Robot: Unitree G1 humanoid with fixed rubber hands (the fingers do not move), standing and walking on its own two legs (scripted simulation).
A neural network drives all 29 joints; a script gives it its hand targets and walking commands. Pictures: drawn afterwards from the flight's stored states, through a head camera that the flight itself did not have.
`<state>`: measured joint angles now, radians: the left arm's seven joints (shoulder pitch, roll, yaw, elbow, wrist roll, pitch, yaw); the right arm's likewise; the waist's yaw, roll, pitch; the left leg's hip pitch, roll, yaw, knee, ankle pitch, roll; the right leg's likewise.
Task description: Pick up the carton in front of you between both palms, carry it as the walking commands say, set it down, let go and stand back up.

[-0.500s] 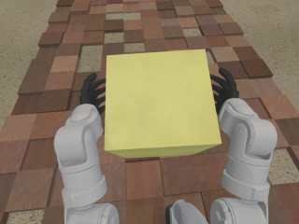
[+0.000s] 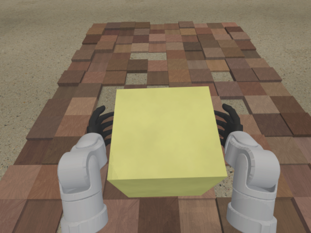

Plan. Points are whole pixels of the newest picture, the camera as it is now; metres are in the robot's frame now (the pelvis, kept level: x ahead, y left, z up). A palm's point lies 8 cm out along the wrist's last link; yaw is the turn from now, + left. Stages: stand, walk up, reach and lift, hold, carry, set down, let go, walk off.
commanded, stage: carry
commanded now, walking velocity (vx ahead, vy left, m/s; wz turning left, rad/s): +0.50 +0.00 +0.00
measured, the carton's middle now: (163, 148) +0.30 +0.01 +0.06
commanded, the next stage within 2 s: none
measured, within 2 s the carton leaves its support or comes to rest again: neither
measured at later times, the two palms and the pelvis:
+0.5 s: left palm (124, 53) +0.64 +0.14 +0.15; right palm (208, 47) +0.68 -0.16 +0.15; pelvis +0.29 -0.05 +0.02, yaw +3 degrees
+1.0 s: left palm (149, 17) +1.02 +0.07 +0.13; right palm (212, 18) +0.98 -0.23 +0.14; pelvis +0.71 -0.05 +0.02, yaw -2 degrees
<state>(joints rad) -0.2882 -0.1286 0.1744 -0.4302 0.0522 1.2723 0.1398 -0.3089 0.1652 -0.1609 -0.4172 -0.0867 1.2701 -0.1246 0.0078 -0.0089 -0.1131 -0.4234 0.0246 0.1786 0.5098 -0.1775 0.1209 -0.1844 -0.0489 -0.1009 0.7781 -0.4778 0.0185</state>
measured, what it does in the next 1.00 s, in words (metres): walks ahead: right foot, then left foot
